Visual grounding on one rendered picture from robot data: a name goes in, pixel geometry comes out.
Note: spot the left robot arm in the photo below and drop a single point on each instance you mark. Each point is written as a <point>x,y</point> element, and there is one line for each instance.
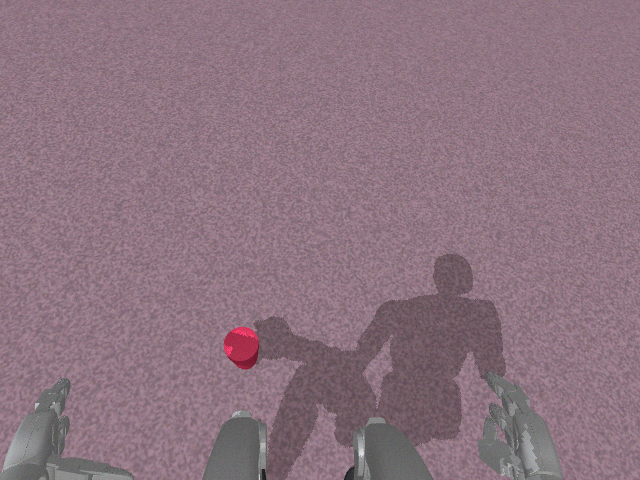
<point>25,472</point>

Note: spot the cup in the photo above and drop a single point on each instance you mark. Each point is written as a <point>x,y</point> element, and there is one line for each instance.
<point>241,346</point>

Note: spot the left robot hand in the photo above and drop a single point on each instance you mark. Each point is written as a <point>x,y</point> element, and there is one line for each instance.
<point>40,439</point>

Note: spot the right robot hand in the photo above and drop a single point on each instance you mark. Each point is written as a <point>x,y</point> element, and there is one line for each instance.
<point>525,432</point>

